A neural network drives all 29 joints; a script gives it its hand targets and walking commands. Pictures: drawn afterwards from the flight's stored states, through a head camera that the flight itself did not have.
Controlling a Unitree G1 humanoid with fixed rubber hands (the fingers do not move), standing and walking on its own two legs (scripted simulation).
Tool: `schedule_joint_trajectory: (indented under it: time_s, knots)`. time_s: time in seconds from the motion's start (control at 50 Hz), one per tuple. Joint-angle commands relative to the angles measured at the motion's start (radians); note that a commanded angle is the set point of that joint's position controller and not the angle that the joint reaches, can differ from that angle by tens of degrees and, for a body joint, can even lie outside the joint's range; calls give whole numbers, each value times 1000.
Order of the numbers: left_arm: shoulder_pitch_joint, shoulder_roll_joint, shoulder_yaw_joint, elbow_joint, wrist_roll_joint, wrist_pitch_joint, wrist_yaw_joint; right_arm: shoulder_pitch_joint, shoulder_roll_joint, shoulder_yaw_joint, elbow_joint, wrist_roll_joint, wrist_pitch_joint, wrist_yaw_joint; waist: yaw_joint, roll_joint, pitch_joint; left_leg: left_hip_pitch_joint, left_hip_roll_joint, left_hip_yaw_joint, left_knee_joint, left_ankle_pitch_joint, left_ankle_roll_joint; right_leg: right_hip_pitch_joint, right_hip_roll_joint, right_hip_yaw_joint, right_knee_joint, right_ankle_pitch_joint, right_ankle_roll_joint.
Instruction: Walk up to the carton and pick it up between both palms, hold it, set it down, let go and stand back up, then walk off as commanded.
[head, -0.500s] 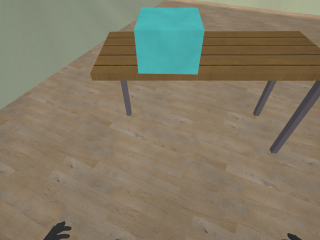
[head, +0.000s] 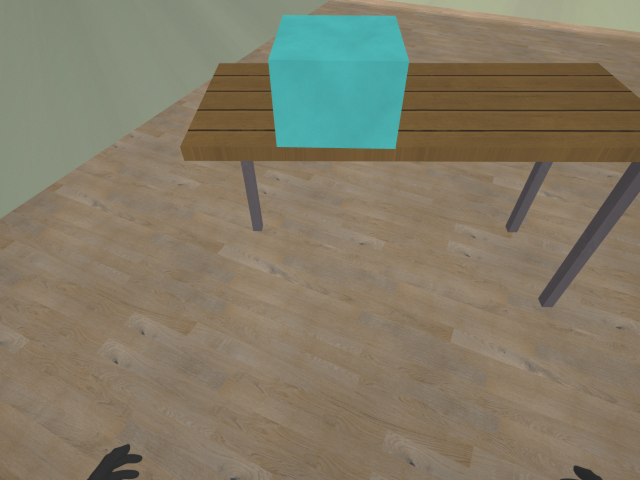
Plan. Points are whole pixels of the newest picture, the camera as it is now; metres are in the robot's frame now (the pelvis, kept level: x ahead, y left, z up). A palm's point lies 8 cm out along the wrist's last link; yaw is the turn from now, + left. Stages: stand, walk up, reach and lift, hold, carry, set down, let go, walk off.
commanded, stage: stand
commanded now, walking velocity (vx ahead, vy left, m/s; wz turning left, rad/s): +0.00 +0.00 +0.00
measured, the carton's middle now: (337, 80) +1.01 -0.02 +0.05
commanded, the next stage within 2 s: none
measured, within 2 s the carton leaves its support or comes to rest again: neither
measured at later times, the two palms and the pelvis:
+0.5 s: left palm out of the picture +0.13 +0.30 -0.08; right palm out of the picture +0.11 -0.32 -0.08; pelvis +0.00 +0.00 +0.00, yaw +0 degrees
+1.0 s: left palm out of the picture +0.13 +0.30 -0.08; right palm out of the picture +0.11 -0.32 -0.08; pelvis +0.00 +0.00 +0.00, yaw +0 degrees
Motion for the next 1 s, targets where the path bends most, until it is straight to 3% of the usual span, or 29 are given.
schedule_joint_trajectory:
  time_s: [0.0, 0.02, 0.1, 0.12, 0.14, 0.16, 0.22, 0.24, 0.3, 0.32, 0.36, 0.38, 0.44, 0.48, 0.5, 0.54, 0.6, 0.62, 0.64, 0.66, 0.7, 0.76, 0.78, 0.82, 0.84, 0.88, 0.9, 0.92, 0.98]
  knots:
    - [-55, 171, 13, 31, -3, -22, 5, -57, -174, -3, -24, -53, -16, -2, 4, -71, -95, 116, 148, -115, -183, 53, 7, 58, -107, 85, -122, 11, -49]
    - [-43, 177, 14, 35, -1, -24, 13, -50, -181, -12, -17, -62, -23, 1, 12, -20, -18, 95, 157, -136, -170, 40, 16, 3, -110, 94, -145, 9, -51]
    - [-18, 160, 7, 51, -3, -10, 8, -64, -194, -6, -23, -62, -18, 0, 10, -18, -70, 99, 162, -153, -221, -49, 17, 39, -100, 74, -109, 18, -59]
    - [-43, 165, 19, 23, -2, -13, 6, -74, -202, -10, -43, -66, -20, -2, 11, 23, -66, 96, 162, -149, -203, -16, 20, 44, -94, 72, -102, 32, -55]
    - [-47, 187, 20, 38, 1, -19, 8, -78, -191, -14, -25, -59, -23, 0, 16, -4, -81, 108, 165, -146, -191, 7, 17, 57, -93, 61, -111, 51, -51]
    - [-25, 162, 15, 46, -6, -17, 6, -74, -161, -2, -37, -61, -27, 3, 14, -86, -110, 116, 168, -158, -190, 66, 24, 85, -100, 57, -102, 65, -49]
    - [-34, 163, 13, 30, -7, -32, 3, -64, -184, -11, -23, -62, -23, 2, 29, -65, -64, 112, 163, -146, -173, 80, 31, 45, -118, 82, -126, 43, -56]
    - [-49, 182, 12, 34, -1, -27, 4, -54, -172, 1, -27, -51, -21, 3, 3, -33, -27, 100, 155, -134, -172, 101, 23, 20, -117, 91, -123, 66, -48]
    - [-33, 184, 14, 41, -1, -26, 8, -64, -175, -6, -23, -59, -14, 0, 20, -34, -106, 140, 164, -129, -170, 72, 33, 61, -121, 87, -128, 10, -56]
    - [-52, 159, 8, 42, -2, -24, 10, -73, -158, 4, -27, -62, -13, -2, 12, -22, -89, 117, 161, -123, -162, 110, 23, 64, -121, 85, -134, 76, -48]
    - [-46, 164, 10, 38, -3, -30, 7, -45, -149, 6, -17, -56, -20, -3, 10, -79, -73, 110, 150, -123, -179, 110, 21, 64, -126, 86, -116, 52, -57]
    - [-49, 157, 7, 26, 0, -25, 6, -76, -174, -3, -33, -53, -27, 0, 12, -16, -48, 120, 152, -112, -156, 127, 17, 11, -121, 96, -133, 68, -57]
    - [-48, 175, 11, 35, -1, -23, 13, -69, -161, -3, -33, -57, -22, 4, -8, -9, -49, 102, 165, -136, -190, 36, 24, 20, -117, 84, -136, 27, -52]
    - [-69, 187, 15, 38, 6, -27, 9, -67, -162, 1, -13, -51, -17, 3, 11, -62, -61, 89, 166, -154, -189, 54, 20, 52, -112, 76, -134, 28, -53]
    - [-77, 177, 14, 24, 6, -17, 12, -58, -165, 4, -23, -53, -15, 7, -9, 12, -95, 97, 146, -120, -170, 53, 7, 60, -106, 73, -119, 38, -50]
    - [-58, 172, 13, 38, -3, -28, 4, -60, -171, 2, -16, -55, -23, 2, 14, -54, -79, 108, 150, -132, -162, 71, 16, 63, -113, 79, -150, 27, -46]
    - [-42, 189, 27, 45, -3, -25, 6, -53, -178, -6, -23, -61, -20, 3, -4, -37, -80, 110, 153, -127, -181, -12, 17, 51, -112, 84, -141, 32, -41]
    - [-27, 179, 20, 48, -3, -20, 9, -73, -164, 1, -25, -64, -23, 5, 9, 2, -25, 70, 148, -140, -189, 0, 24, 51, -109, 83, -143, 53, -47]
    - [-21, 203, 22, 40, -4, -21, 7, -65, -163, 5, -14, -58, -19, 0, 34, -18, -63, 63, 153, -137, -180, 60, 19, 91, -120, 85, -130, 54, -52]
    - [-44, 168, 18, 47, 7, -25, 9, -71, -153, 4, -31, -51, -18, 0, 9, -57, -87, 95, 144, -130, -186, 86, 19, 74, -111, 66, -116, 62, -43]
    - [-44, 161, 12, 40, -4, -23, 10, -76, -181, -3, -30, -56, -18, 2, 15, -51, -93, 129, 155, -125, -151, 124, 21, 60, -112, 78, -137, 50, -44]
    - [-43, 162, 14, 50, 2, -22, 3, -74, -183, -11, -23, -56, -18, -2, 8, -11, -60, 99, 144, -120, -182, 35, 18, 41, -116, 89, -132, 41, -52]
    - [-35, 175, 15, 58, -3, -18, 0, -70, -197, -13, -23, -57, -17, 1, 10, -51, -85, 115, 146, -125, -181, 6, 16, 55, -102, 64, -123, 32, -53]
    - [-75, 192, 24, 53, 9, -17, 8, -41, -171, -10, -11, -55, -21, 5, 0, -52, -33, 82, 144, -142, -211, -42, 11, 36, -105, 70, -123, 4, -53]
    - [-56, 184, 16, 47, 2, -13, 2, -69, -199, -11, -12, -58, -15, 3, 7, 24, -13, 55, 154, -148, -214, -71, 23, 33, -105, 70, -137, 16, -45]
    - [-16, 180, 15, 56, 1, -22, 7, -31, -174, -6, -17, -50, -14, 1, -8, 11, -58, 58, 162, -178, -226, -67, 22, 76, -100, 73, -111, 22, -52]
    - [-69, 180, 20, 37, -3, -28, 7, -69, -156, 0, -20, -56, -23, 0, 7, -57, -37, 42, 155, -162, -222, -45, 22, 68, -103, 75, -110, 21, -56]
    - [-74, 177, 19, 29, -1, -24, 3, -92, -172, 0, -29, -60, -26, 7, 14, -22, -55, 72, 152, -142, -196, -15, 15, 50, -102, 71, -118, -3, -49]
    - [-22, 191, 28, 55, 2, -18, 3, -53, -186, -10, -13, -61, -19, 6, 16, -63, -49, 91, 147, -137, -184, 36, 15, 62, -110, 79, -123, 39, -62]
